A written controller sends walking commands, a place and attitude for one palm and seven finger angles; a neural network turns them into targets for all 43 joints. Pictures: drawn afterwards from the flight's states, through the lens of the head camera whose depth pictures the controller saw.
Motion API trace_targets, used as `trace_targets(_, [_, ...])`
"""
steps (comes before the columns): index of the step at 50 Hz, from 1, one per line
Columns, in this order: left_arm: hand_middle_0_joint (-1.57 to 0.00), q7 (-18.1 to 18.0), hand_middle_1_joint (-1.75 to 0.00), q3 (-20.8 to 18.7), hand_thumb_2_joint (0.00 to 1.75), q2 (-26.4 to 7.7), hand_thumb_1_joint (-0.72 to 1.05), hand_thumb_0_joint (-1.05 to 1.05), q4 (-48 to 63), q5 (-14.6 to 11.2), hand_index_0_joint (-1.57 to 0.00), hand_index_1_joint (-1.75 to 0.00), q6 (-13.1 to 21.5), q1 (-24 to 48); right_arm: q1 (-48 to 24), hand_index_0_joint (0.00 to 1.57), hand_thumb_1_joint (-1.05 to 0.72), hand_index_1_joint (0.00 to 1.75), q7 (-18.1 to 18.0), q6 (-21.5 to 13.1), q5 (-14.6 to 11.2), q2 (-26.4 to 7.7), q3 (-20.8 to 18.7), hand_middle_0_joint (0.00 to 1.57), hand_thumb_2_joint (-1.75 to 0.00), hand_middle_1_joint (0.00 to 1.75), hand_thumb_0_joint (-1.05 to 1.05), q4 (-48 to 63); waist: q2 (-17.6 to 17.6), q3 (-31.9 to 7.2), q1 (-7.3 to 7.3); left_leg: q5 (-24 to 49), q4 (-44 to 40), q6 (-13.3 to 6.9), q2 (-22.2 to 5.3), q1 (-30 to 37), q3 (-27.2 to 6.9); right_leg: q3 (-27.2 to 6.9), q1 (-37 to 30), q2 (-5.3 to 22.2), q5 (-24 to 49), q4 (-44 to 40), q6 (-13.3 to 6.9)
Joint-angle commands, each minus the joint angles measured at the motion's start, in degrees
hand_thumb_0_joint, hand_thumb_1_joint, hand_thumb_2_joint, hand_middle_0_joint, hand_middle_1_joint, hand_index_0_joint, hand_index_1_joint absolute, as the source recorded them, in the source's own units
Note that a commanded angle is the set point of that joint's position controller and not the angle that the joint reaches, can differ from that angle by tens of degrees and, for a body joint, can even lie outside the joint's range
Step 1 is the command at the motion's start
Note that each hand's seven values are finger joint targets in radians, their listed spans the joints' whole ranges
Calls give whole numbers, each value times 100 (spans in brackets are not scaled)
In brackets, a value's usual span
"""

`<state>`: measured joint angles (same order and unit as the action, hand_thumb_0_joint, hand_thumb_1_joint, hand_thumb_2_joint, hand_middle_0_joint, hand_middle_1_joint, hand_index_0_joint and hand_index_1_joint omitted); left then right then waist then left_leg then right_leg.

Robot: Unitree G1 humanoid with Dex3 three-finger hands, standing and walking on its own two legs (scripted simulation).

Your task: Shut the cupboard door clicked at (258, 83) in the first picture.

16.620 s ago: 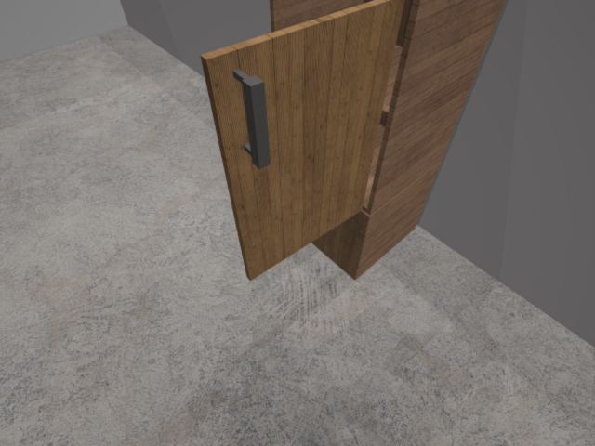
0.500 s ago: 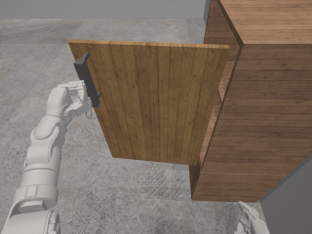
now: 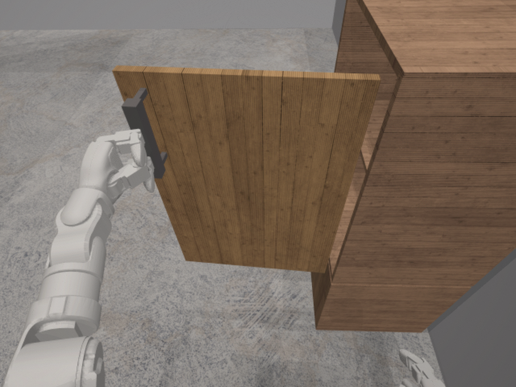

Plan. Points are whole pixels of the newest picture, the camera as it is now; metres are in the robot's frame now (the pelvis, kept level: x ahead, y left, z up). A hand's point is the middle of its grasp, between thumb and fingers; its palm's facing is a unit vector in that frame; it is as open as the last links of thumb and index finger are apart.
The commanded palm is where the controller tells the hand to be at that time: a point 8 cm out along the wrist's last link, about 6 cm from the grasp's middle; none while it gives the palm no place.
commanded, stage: push the door shut along its arc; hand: left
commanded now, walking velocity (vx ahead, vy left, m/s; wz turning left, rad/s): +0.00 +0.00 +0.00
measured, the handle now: (150, 134) +0.49 +0.21 +0.14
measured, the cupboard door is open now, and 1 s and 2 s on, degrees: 86 73 59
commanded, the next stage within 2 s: pull the fist back off the door in 1.92 s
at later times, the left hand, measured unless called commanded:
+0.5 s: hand (157, 151) +0.43 +0.18 +0.15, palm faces -0.11 -0.99 -0.04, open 3.2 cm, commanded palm +0.42 +0.22 +0.15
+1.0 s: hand (188, 127) +0.49 +0.14 +0.16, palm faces -0.25 -0.97 -0.02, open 3.1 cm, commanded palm +0.49 +0.20 +0.15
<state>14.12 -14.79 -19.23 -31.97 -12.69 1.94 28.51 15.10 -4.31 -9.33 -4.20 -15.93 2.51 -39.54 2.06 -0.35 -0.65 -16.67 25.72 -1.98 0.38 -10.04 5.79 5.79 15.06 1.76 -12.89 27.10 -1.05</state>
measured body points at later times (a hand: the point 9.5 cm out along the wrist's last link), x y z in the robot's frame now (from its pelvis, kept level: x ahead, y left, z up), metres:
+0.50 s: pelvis +0.00 +0.00 +0.00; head +0.03 -0.01 +0.44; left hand +0.43 +0.24 +0.16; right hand +0.09 -0.27 -0.12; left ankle -0.03 +0.09 -0.74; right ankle +0.02 -0.11 -0.74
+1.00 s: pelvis -0.01 +0.00 -0.01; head +0.07 -0.01 +0.43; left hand +0.50 +0.20 +0.16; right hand -0.01 -0.28 -0.13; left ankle -0.03 +0.09 -0.74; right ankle +0.02 -0.11 -0.74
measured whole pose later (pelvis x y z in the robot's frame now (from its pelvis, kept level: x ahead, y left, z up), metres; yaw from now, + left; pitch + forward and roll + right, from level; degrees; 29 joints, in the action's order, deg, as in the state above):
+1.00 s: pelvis -0.01 +0.00 -0.01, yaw +0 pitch +10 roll +0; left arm 26.5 -15.8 -30.5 -71.5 -9.5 11.4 61.0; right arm 23.0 -4.0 -8.4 -1.4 -18.8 2.0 -42.7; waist 1.4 -1.4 -9.1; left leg -18.7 33.8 -2.5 0.1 -25.5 5.8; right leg 5.6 29.7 2.1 -13.8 33.3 -1.0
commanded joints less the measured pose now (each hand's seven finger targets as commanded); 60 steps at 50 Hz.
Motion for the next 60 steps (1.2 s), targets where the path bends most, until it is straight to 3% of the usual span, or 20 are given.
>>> trace_targets(1, [-130,30,-150,-319,90,-1208,90,0,1009,-105,-130,-150,347,2309,-376,20,-90,30,-61,-295,-8,-720,-277,20,-90,30,0,828,-257,-1457,17,1534,-265,63,-143,228,-532,-383,-645,-4,1444,-203,-96])
trace_targets(4, [-130,49,-150,-461,90,-1514,90,0,1077,-34,-130,-150,415,2461,-333,20,-90,30,-59,-258,9,-753,-284,20,-90,30,0,838,-197,-1633,15,1719,-223,67,-151,294,-528,-393,-759,14,1609,-149,-104])
trace_targets(10, [-130,293,-150,-63,90,-1327,90,0,562,-49,-130,-150,560,3523,-231,20,-90,30,-123,-247,12,-770,-251,20,-90,30,0,716,-91,-1487,-270,1498,-146,39,-140,360,-577,-404,-358,-11,1410,-152,-103])
trace_targets(15, [-130,439,-150,-228,90,-1540,90,0,-65,-48,-130,-150,706,3712,-11,20,-90,30,-100,-245,60,-841,-276,20,-90,30,0,639,-172,-1879,-237,1739,-34,45,-109,329,-627,-405,-453,-1,1638,-21,-132])
trace_targets(21, [-130,728,-150,41,90,-1431,90,0,-658,-43,-130,-150,961,4457,201,20,-90,30,-91,-221,75,-915,-295,20,-90,30,0,513,-120,-1755,-450,1611,59,35,-97,179,-632,-411,-145,-11,1565,46,-124])
trace_targets(24, [-130,812,-150,-72,90,-1686,90,0,-1050,-36,-130,-150,1053,4755,388,20,-90,30,-106,-183,100,-990,-311,20,-90,30,0,384,-190,-1754,-527,1445,90,33,-103,54,-661,-411,-39,-14,1382,45,-114])
trace_targets(25, [-130,853,-150,46,90,-1532,90,0,-1088,-29,-130,-150,1086,4902,407,20,-90,30,-91,-211,110,-983,-311,20,-90,30,0,394,-121,-1803,-563,1444,104,32,-92,92,-684,-409,48,-28,1379,78,-117])
trace_targets(27, [-130,889,-150,-76,90,-1705,90,0,-1207,-5,-130,-150,1160,5063,515,20,-90,30,-74,-228,131,-1015,-330,20,-90,30,0,340,76,-2015,-556,1551,148,63,-96,193,-726,-405,90,-35,1401,133,-140])
trace_targets(31, [-130,985,-150,-229,90,-1936,90,0,-1609,5,-130,-150,1245,5160,702,20,-90,30,-68,-200,157,-1095,-357,20,-90,30,0,275,-222,-2068,-608,1516,205,32,-100,-63,-702,-432,61,-53,1463,167,-108])
trace_targets(33, [-130,1055,-150,56,90,-1693,90,0,-1624,33,-130,-150,1299,5546,755,20,-90,30,-61,-221,161,-1082,-360,20,-90,30,0,238,-30,-1979,-741,1442,220,44,-94,-38,-726,-413,306,-58,1357,179,-104])
trace_targets(34, [-130,1056,-150,12,90,-1765,90,0,-1726,41,-130,-150,1329,5500,845,20,-90,30,-63,-194,180,-1103,-391,20,-90,30,0,206,-194,-2067,-718,1490,236,37,-128,-23,-731,-396,271,-54,1326,193,-96])
trace_targets(36, [-130,1085,-150,6,90,-1745,90,0,-1879,50,-130,-150,1309,5599,879,20,-90,30,-47,-206,192,-1119,-374,20,-90,30,0,189,113,-2082,-753,1511,281,55,-112,26,-747,-411,483,-71,1301,212,-105])
trace_targets(40, [-130,1118,-150,-213,90,-2134,90,0,-2327,130,-130,-150,1284,5838,1093,20,-90,30,-64,-160,228,-1202,-388,20,-90,30,0,121,-248,-2096,-852,1283,338,7,-95,-400,-710,-446,408,-87,1263,250,-75])
trace_targets(43, [-130,1220,-150,-100,90,-2137,90,0,-2368,234,-130,-150,1343,6187,1203,20,-90,30,-54,-159,248,-1205,-409,20,-90,30,0,100,102,-2234,-931,1371,439,29,-88,-292,-754,-438,639,-86,1279,322,-93])
trace_targets(44, [-130,1242,-150,-122,90,-2155,90,0,-2354,207,-130,-150,1371,6209,1275,20,-90,30,-64,-136,276,-1212,-433,20,-90,30,0,85,111,-2431,-930,1563,489,26,-119,-158,-751,-429,618,-88,1378,348,-86])
trace_targets(46, [-130,1306,-150,-309,90,-2368,90,0,-2619,184,-130,-150,1311,6235,1320,20,-90,30,-70,-107,272,-1259,-415,20,-90,30,0,81,-91,-2325,-972,1456,527,12,-111,-357,-753,-445,661,-118,1365,342,-77])
trace_targets(49, [-130,1336,-150,-159,90,-2248,90,0,-2824,220,-130,-150,1267,6434,1449,20,-90,30,-77,-61,302,-1266,-422,20,-90,30,0,57,32,-2283,-1040,1423,590,9,-115,-475,-737,-425,823,-114,1314,390,-70])
trace_targets(53, [-130,1377,-150,-425,90,-2647,90,0,-2949,323,-130,-150,1242,6599,1573,20,-90,30,-65,-26,326,-1311,-442,20,-90,30,0,72,-83,-2527,-1082,1476,736,-13,-105,-609,-737,-475,785,-143,1463,448,-49])
trace_targets(57, [-130,1452,-150,-369,90,-2652,90,0,-2996,385,-130,-150,1232,6752,1640,20,-90,30,-58,66,335,-1323,-454,20,-90,30,0,100,129,-2687,-1085,1689,864,0,-96,-575,-724,-472,867,-174,1647,545,-60])
trace_targets(60, [-130,1484,-150,-302,90,-2633,90,0,-3175,395,-130,-150,1152,6968,1723,20,-90,30,-81,151,338,-1358,-439,20,-90,30,0,63,53,-2587,-1200,1675,930,-8,-109,-672,-743,-438,1057,-222,1621,583,-54])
